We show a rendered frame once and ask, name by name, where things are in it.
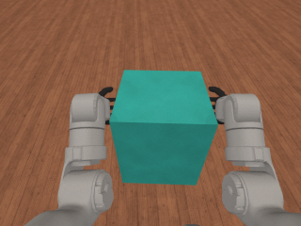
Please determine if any carton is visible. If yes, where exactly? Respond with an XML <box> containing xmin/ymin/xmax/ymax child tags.
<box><xmin>109</xmin><ymin>70</ymin><xmax>218</xmax><ymax>186</ymax></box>

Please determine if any left robot upper arm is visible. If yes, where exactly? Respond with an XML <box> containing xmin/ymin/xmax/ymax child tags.
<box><xmin>24</xmin><ymin>169</ymin><xmax>114</xmax><ymax>226</ymax></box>

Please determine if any robot left hand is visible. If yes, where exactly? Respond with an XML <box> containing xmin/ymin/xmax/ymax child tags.
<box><xmin>99</xmin><ymin>87</ymin><xmax>116</xmax><ymax>125</ymax></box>

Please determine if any right robot upper arm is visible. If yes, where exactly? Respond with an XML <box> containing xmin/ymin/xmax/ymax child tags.
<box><xmin>222</xmin><ymin>170</ymin><xmax>301</xmax><ymax>226</ymax></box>

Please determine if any robot right hand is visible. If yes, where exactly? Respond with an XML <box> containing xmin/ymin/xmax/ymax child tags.
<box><xmin>208</xmin><ymin>87</ymin><xmax>228</xmax><ymax>124</ymax></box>

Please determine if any robot right forearm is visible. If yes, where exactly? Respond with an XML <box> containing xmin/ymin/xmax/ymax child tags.
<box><xmin>215</xmin><ymin>93</ymin><xmax>284</xmax><ymax>205</ymax></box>

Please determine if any robot left forearm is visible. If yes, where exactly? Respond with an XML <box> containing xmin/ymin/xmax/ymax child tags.
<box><xmin>57</xmin><ymin>92</ymin><xmax>111</xmax><ymax>205</ymax></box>

